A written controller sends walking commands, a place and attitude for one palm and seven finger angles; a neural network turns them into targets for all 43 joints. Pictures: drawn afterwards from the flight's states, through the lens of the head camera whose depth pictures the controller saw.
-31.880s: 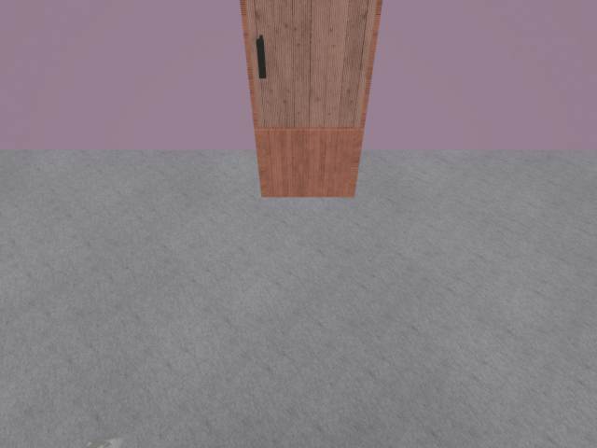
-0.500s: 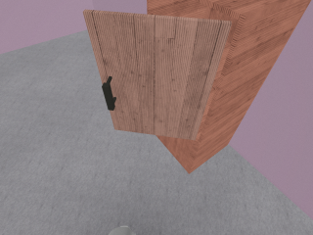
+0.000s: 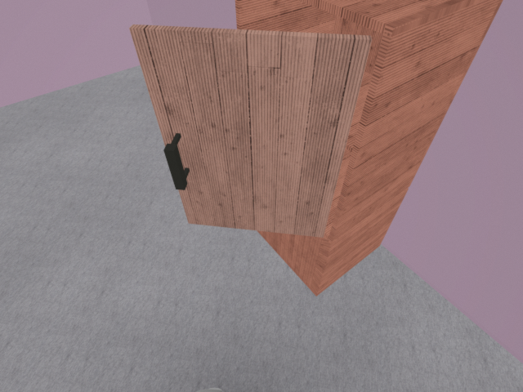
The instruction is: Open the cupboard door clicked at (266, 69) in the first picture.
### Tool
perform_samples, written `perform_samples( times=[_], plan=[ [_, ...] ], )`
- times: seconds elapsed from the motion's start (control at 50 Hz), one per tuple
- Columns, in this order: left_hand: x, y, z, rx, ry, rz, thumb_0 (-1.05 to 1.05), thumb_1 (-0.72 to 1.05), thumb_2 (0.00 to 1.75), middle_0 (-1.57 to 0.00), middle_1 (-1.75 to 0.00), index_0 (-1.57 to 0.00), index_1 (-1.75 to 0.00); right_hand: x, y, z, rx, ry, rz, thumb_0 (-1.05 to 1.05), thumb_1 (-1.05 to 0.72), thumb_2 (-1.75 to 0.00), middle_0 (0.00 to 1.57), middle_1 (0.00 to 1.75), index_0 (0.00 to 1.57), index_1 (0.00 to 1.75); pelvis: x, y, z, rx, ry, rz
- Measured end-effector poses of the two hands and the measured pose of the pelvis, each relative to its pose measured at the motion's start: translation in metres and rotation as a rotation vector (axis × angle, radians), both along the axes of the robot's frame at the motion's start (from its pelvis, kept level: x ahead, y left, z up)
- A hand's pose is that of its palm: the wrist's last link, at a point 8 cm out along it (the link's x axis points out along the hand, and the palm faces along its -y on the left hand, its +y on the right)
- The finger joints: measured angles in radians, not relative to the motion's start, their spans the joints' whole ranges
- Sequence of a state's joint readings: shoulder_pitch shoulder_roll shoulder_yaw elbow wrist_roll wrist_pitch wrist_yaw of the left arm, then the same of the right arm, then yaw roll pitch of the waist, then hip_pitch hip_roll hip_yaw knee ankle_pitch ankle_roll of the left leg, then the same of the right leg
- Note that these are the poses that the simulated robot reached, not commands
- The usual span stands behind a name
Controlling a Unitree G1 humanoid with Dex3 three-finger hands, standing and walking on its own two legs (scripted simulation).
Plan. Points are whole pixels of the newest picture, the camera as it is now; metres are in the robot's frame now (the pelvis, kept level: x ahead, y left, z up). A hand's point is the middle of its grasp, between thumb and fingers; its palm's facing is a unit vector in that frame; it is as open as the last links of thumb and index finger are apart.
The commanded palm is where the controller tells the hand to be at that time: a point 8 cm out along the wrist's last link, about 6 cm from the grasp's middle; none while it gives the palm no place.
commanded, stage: come to a stop and stand still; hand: left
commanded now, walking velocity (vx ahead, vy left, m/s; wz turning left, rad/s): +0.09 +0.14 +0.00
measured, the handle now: (179, 161) +0.61 +0.25 -0.04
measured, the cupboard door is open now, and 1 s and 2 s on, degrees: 45 45 45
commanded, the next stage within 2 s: look again from close up in 0.30 s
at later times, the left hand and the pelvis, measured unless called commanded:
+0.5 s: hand out of the picture +0.05 +0.20 -0.17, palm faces -0.04 -0.97 -0.23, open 7.4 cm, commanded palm none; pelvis +0.01 +0.02 +0.00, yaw -2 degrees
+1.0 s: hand out of the picture +0.07 +0.21 -0.16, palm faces +0.02 -0.97 -0.24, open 7.4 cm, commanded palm +0.12 +0.25 -0.07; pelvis +0.02 +0.01 +0.00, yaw -2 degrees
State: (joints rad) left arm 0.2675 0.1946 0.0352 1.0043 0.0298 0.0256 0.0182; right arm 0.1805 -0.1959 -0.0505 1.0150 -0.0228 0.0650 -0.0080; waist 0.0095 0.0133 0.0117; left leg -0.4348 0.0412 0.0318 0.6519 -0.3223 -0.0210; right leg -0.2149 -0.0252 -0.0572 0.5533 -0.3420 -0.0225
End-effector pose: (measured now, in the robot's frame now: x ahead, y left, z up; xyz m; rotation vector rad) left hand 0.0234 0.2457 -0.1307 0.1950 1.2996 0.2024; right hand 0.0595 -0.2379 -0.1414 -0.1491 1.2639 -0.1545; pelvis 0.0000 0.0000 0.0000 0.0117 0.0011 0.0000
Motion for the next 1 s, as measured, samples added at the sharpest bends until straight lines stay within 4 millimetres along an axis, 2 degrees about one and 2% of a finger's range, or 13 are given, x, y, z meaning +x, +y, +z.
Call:
perform_samples(
  times=[0.06, 0.14, 0.22, 0.28, 0.42, 0.58, 0.74, 0.98, 1.0],
  plan=[
    [-0.005, -0.014, 0.005, -0.022, 0.020, -0.003, 0.01, 0.91, 0.90, -0.20, -0.30, -0.19, -0.29, -0.021, -0.006, 0.004, 0.010, 0.052, -0.021, 0.01, -0.90, -0.89, 0.20, 0.30, 0.20, 0.30, 0.005, -0.004, 0.007, 0.008, 0.003, -0.009],
    [-0.005, -0.028, 0.000, -0.062, 0.049, -0.011, 0.01, 0.91, 0.90, -0.20, -0.30, -0.20, -0.29, -0.046, -0.007, 0.005, 0.001, 0.113, -0.045, 0.01, -0.90, -0.89, 0.20, 0.30, 0.19, 0.30, 0.012, -0.006, 0.008, 0.006, 0.010, -0.015],
    [-0.004, -0.027, -0.010, -0.071, 0.076, 0.006, 0.02, 0.93, 0.90, -0.21, -0.30, -0.20, -0.29, -0.063, -0.002, 0.004, -0.018, 0.178, -0.046, 0.01, -0.90, -0.89, 0.20, 0.30, 0.19, 0.30, 0.015, -0.004, 0.005, -0.006, 0.008, -0.005],
    [-0.001, -0.026, -0.011, -0.068, 0.078, 0.004, 0.02, 0.92, 0.90, -0.21, -0.30, -0.20, -0.29, -0.068, 0.004, 0.006, -0.016, 0.196, -0.048, 0.01, -0.90, -0.89, 0.20, 0.30, 0.19, 0.30, 0.014, -0.004, 0.005, -0.010, 0.005, -0.014],
    [0.010, -0.012, -0.013, -0.049, 0.057, -0.068, 0.01, 0.92, 0.90, -0.21, -0.30, -0.20, -0.29, -0.052, 0.027, -0.002, 0.013, 0.092, -0.052, 0.01, -0.91, -0.89, 0.20, 0.30, 0.19, 0.30, 0.012, 0.011, -0.001, -0.022, 0.004, -0.027],
    [0.028, 0.010, -0.003, -0.011, 0.004, -0.081, 0.01, 0.91, 0.90, -0.21, -0.30, -0.20, -0.29, -0.042, 0.035, -0.005, 0.020, 0.060, -0.033, 0.02, -0.94, -0.89, 0.20, 0.30, 0.20, 0.30, 0.013, 0.023, 0.000, -0.008, -0.008, -0.041],
    [0.032, 0.017, 0.002, 0.004, 0.011, -0.092, 0.01, 0.91, 0.90, -0.20, -0.30, -0.20, -0.29, -0.031, 0.031, -0.002, 0.016, 0.039, -0.021, 0.01, -0.92, -0.89, 0.20, 0.30, 0.20, 0.30, 0.015, 0.022, 0.003, 0.001, -0.004, -0.050],
    [0.027, 0.009, -0.001, -0.001, 0.023, -0.091, 0.01, 0.91, 0.90, -0.21, -0.30, -0.20, -0.29, -0.016, 0.009, 0.005, -0.020, 0.025, -0.011, 0.01, -0.90, -0.89, 0.20, 0.30, 0.20, 0.30, 0.016, 0.012, 0.005, -0.005, -0.006, -0.049],
    [0.036, 0.008, 0.005, -0.012, -0.037, -0.031, 0.01, 0.91, 0.90, -0.21, -0.30, -0.20, -0.30, -0.013, 0.007, 0.008, -0.028, -0.007, -0.017, 0.01, -0.90, -0.89, 0.20, 0.30, 0.20, 0.30, 0.015, 0.011, 0.004, -0.007, -0.001, -0.044]
  ],
)
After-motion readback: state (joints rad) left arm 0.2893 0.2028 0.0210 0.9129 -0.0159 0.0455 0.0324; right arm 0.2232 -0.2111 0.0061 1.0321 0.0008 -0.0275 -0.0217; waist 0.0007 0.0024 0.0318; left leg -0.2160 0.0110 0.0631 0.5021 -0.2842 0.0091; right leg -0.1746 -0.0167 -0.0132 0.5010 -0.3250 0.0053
